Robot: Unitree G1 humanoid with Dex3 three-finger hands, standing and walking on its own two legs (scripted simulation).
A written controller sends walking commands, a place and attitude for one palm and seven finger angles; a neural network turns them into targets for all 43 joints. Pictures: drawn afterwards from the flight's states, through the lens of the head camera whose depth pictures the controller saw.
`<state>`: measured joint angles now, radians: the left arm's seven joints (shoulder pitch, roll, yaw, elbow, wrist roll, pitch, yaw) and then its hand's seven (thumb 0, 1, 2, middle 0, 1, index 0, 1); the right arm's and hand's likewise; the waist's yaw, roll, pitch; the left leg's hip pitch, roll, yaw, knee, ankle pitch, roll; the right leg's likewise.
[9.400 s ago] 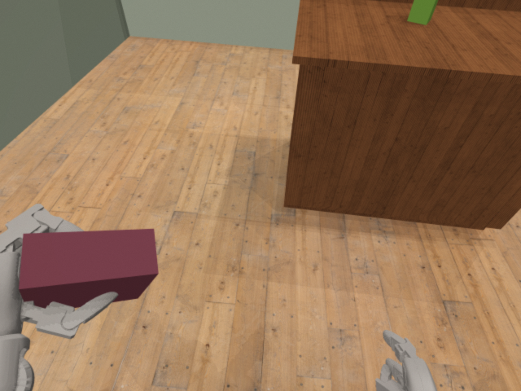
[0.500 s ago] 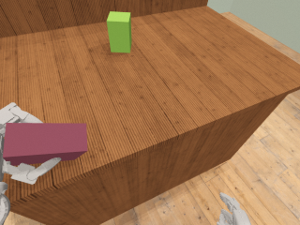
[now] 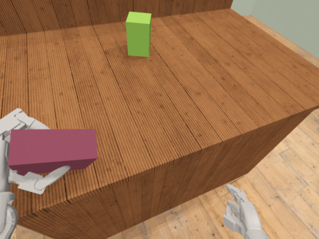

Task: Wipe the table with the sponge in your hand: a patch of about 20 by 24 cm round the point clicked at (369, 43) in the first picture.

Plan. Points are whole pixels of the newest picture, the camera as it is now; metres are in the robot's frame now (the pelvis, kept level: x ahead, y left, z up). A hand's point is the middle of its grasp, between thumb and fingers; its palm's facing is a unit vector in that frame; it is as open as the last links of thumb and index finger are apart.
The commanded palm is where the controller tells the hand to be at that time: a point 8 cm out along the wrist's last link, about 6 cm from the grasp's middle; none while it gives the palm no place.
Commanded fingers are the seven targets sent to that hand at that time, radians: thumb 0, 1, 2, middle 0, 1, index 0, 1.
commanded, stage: look again from close up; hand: left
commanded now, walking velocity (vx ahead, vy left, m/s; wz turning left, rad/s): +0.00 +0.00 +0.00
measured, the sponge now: (67, 152) +0.24 +0.21 +0.14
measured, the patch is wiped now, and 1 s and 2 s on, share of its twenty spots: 0.00 0.00 0.00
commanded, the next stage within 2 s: turn the palm down, sponge in hand in 0.30 s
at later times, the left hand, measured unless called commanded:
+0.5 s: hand (21, 129) +0.24 +0.28 +0.19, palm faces +0.46 -0.74 -0.49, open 9.6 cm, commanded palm +0.15 +0.28 +0.19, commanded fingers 0.00 0.10 1.30 -1.20 -1.60 -1.20 -1.60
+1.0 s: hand (31, 158) +0.20 +0.25 +0.17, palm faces +0.39 -0.51 -0.76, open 9.6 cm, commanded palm +0.16 +0.25 +0.23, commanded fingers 0.00 0.10 1.30 -1.20 -1.60 -1.20 -1.60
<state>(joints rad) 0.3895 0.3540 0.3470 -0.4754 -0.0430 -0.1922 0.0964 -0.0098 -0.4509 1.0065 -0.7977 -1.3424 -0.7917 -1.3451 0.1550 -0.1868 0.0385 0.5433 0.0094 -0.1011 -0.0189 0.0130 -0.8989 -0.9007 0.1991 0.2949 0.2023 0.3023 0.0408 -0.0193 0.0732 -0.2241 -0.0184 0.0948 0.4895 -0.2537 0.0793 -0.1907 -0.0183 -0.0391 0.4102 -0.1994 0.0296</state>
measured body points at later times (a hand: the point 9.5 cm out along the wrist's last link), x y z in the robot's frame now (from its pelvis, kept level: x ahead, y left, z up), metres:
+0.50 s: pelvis -0.01 -0.01 +0.00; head +0.02 +0.01 +0.45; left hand +0.21 +0.31 +0.22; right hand +0.18 -0.22 -0.09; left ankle +0.01 +0.06 -0.74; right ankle +0.01 -0.14 -0.74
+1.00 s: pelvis -0.01 -0.09 -0.01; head +0.00 -0.13 +0.44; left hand +0.18 +0.27 +0.21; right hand +0.23 -0.29 -0.10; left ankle +0.01 +0.06 -0.74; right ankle +0.01 -0.14 -0.74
